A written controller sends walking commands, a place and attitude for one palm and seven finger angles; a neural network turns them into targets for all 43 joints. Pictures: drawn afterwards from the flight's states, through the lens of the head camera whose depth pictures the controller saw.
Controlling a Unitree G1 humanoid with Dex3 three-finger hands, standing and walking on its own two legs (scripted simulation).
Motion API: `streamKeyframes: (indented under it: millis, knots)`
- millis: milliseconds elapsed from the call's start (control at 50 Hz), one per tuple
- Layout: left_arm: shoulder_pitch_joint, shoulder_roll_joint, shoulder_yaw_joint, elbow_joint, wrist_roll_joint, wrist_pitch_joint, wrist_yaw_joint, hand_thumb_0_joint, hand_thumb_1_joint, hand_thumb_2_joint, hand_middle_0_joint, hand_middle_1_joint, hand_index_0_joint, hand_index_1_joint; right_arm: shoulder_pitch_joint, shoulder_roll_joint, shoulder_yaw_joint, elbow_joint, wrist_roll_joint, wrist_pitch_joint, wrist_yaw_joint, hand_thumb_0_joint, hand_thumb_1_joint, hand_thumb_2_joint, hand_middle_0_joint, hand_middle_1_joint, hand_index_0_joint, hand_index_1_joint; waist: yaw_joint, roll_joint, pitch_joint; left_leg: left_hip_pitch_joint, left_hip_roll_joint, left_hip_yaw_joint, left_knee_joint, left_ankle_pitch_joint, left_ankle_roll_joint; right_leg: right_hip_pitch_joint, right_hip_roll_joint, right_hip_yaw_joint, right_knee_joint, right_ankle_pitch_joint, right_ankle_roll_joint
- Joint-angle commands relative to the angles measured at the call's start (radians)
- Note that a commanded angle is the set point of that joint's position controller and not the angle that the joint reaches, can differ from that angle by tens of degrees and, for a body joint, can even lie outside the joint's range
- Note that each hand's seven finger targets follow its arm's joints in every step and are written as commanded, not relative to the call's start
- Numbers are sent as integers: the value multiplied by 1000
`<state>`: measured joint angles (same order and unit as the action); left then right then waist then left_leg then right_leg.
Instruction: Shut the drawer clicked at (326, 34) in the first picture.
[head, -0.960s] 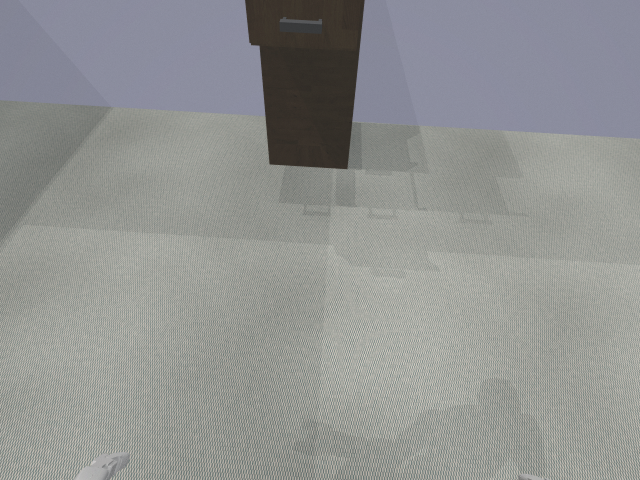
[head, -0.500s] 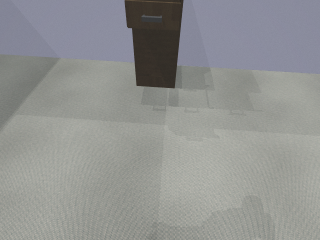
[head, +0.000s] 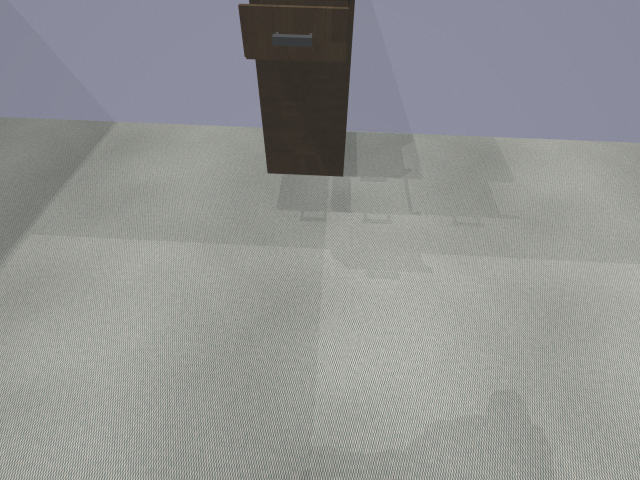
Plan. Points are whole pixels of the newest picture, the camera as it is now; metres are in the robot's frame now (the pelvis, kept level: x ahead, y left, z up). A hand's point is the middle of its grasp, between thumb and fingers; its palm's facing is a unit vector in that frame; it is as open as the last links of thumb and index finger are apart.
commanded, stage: stand and wait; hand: left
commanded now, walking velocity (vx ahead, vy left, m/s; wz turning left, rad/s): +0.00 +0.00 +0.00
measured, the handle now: (293, 37) +1.38 +0.17 +0.02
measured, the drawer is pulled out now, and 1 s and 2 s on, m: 0.29 0.29 0.29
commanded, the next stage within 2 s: look at it before walking up in 0.18 s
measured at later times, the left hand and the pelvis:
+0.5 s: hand out of the picture +0.08 +0.24 -0.16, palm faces -0.04 -0.94 -0.33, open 7.4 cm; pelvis +0.01 +0.00 +0.00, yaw +0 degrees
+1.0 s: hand out of the picture +0.09 +0.24 -0.16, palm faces -0.02 -0.95 -0.32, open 7.4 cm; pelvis +0.03 +0.00 +0.00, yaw -1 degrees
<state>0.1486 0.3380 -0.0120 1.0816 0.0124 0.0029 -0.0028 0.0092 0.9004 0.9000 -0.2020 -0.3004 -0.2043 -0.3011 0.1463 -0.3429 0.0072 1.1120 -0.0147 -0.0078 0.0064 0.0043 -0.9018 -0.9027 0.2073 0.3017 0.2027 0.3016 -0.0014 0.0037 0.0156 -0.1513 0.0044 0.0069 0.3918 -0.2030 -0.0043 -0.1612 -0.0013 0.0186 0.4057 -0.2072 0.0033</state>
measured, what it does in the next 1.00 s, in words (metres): stands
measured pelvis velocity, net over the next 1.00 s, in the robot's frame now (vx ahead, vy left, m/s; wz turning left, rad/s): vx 0.03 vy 0.00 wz -0.01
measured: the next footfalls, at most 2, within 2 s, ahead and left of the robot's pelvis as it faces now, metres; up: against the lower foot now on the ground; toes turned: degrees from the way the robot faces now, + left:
right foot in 1.56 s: +0.36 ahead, -0.11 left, +0.00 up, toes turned -11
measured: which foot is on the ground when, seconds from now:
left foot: down 0.00-1.00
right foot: down 0.00-1.00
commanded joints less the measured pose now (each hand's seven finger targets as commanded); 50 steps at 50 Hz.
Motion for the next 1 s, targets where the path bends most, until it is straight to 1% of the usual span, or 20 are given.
streamKeyframes:
  millis: [0,80,100,160,220,260,440,540,580,620,640,700,780,860,880,900,920,940,960,980]
  knots:
    - [-47,210,44,-63,-1,-27,13,0,900,900,-200,-300,-200,-300,-53,-203,-42,-62,4,-28,-17,0,-900,-900,200,300,200,300,1,-14,-16,-10,109,-104,-85,34,34,-31,-113,110,-95,-2,-34]
    - [-50,209,45,-62,0,-28,12,0,900,900,-200,-300,-200,-300,-51,-201,-42,-62,4,-27,-17,0,-900,-900,200,300,200,300,1,-14,-8,-14,109,-102,-84,26,32,-39,-113,113,-100,-12,-35]
    - [-50,208,45,-62,0,-27,12,0,900,900,-200,-300,-200,-300,-51,-202,-42,-60,4,-27,-16,0,-900,-900,200,300,200,300,1,-8,-12,-15,111,-104,-88,26,33,-35,-111,112,-98,-12,-34]
    - [-45,209,46,-61,1,-29,12,0,900,900,-200,-300,-200,-300,-51,-199,-43,-60,4,-27,-16,0,-900,-900,200,300,200,300,1,-16,-19,-10,110,-99,-82,29,31,-35,-114,113,-103,-12,-35]
    - [-44,208,47,-61,1,-30,12,0,900,900,-200,-300,-200,-300,-51,-200,-44,-62,6,-27,-17,0,-900,-900,200,300,200,300,1,-14,-34,3,113,-100,-77,49,32,-28,-111,112,-97,15,-35]
    - [-45,208,46,-60,0,-32,12,0,900,900,-200,-300,-200,-300,-52,-200,-41,-59,5,-30,-17,0,-900,-900,200,300,200,300,1,-13,-49,9,116,-98,-73,81,31,-12,-114,111,-89,61,-36]
    - [-40,210,44,-54,-1,-34,14,0,900,900,-200,-300,-200,-300,-61,-200,-41,-57,7,-28,-19,0,-900,-900,200,300,200,300,1,-12,-50,23,118,-90,-68,117,28,1,-119,107,-84,134,-37]
    - [-39,209,46,-54,-1,-35,15,0,900,900,-200,-300,-200,-300,-65,-201,-42,-59,7,-29,-20,0,-900,-900,200,300,200,300,2,-9,-63,37,122,-90,-66,158,29,19,-119,99,-76,180,-36]
    - [-38,208,46,-54,-2,-34,15,0,900,900,-200,-300,-200,-300,-70,-200,-42,-59,7,-30,-21,0,-900,-900,200,300,200,300,3,0,-62,40,123,-89,-69,166,28,20,-119,96,-75,187,-35]
    - [-40,210,45,-54,-1,-34,14,0,900,900,-200,-300,-200,-300,-71,-200,-40,-61,8,-28,-21,0,-900,-900,200,300,200,300,3,-14,-52,36,123,-90,-70,161,28,18,-117,97,-79,182,-35]
    - [-42,209,46,-54,0,-33,14,0,900,900,-200,-300,-200,-300,-74,-201,-41,-59,7,-28,-21,0,-900,-900,200,300,200,300,3,-3,-43,31,122,-90,-74,153,28,16,-119,96,-82,173,-34]
    - [-43,209,45,-55,-1,-34,14,0,900,900,-200,-300,-200,-300,-75,-203,-41,-59,6,-30,-21,0,-900,-900,200,300,200,300,2,-4,-63,50,123,-91,-76,171,28,24,-117,95,-78,186,-34]
    - [-42,207,46,-57,-1,-34,15,0,900,900,-200,-300,-200,-300,-80,-203,-42,-61,6,-31,-23,0,-900,-900,200,300,200,300,5,1,-61,58,126,-88,-75,206,29,30,-118,89,-76,215,-32]
    - [-44,210,47,-58,-1,-33,15,0,900,900,-200,-300,-200,-300,-78,-205,-40,-62,7,-31,-23,0,-900,-900,200,300,200,300,4,-1,-68,59,126,-89,-78,209,29,41,-117,89,-76,218,-31]
    - [-3,129,31,-38,-3,-25,18,0,900,900,-200,-300,-200,-300,-47,-124,-21,-45,3,-24,-20,0,-900,-900,200,300,200,300,5,-7,-90,68,125,-73,-67,172,19,52,-120,79,-76,178,-21]
    - [35,82,20,-23,-1,-13,19,0,900,900,-200,-300,-200,-300,-12,-71,-11,-31,0,-12,-17,0,-900,-900,200,300,200,300,6,-22,-73,55,113,-58,-50,55,11,33,-110,84,-72,46,-16]
    - [59,81,20,-16,4,-8,15,0,900,900,-200,-300,-200,-300,9,-65,-12,-30,-2,-7,-14,0,-900,-900,200,300,200,300,9,-33,-55,30,101,-53,-33,-66,15,14,-109,99,-83,-97,-23]
    - [69,90,26,-16,7,-3,9,0,900,900,-200,-300,-200,-300,13,-67,-14,-29,-6,-3,-11,0,-900,-900,200,300,200,300,12,-43,-2,-19,87,-45,-24,-175,17,-15,-108,120,-103,-225,-32]
    - [80,100,32,-19,9,0,5,0,900,900,-200,-300,-200,-300,23,-64,-17,-32,-9,-1,-8,0,-900,-900,200,300,200,300,15,-62,42,-73,72,-39,-12,-259,17,-33,-110,147,-119,-320,-42]
    - [94,105,37,-22,11,1,1,0,900,900,-200,-300,-200,-300,28,-61,-19,-37,-11,-1,-7,0,-900,-900,200,300,200,300,18,-83,82,-122,58,-30,17,-302,17,-50,-117,175,-132,-384,-58]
